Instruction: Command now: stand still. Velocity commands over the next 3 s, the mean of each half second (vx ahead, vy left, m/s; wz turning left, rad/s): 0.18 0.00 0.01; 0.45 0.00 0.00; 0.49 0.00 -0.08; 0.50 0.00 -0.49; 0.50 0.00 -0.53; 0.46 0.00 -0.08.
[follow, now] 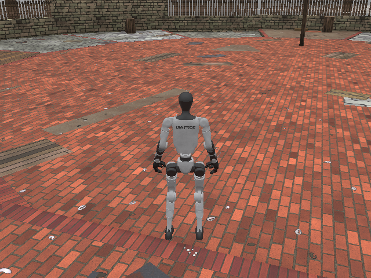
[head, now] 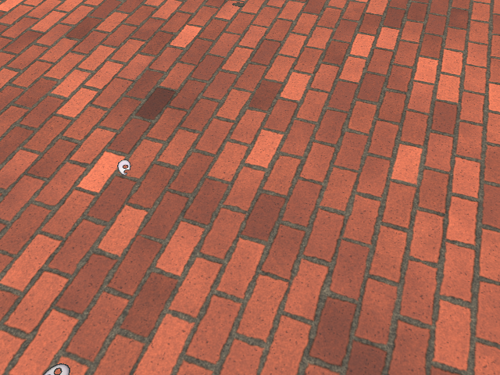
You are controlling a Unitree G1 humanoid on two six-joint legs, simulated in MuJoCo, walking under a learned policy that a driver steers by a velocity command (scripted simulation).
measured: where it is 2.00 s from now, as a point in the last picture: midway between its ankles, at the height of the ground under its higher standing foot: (261, 261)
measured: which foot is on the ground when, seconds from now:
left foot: down 0.00-0.88, up 0.90-1.00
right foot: down 0.00-0.40, up 0.42-0.84, down 0.86-1.00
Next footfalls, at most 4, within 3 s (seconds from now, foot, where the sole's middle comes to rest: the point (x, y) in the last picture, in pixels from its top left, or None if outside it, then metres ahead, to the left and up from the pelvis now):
0.86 right None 0.44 -0.10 -0.76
1.40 left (215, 290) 0.75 0.14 -0.76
1.94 right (309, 225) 0.99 -0.15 -0.76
2.42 left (289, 151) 1.33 -0.10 -0.76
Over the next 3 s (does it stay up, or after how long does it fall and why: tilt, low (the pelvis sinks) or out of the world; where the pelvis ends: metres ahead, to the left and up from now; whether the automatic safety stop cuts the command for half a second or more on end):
stays up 1.34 -0.31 0.00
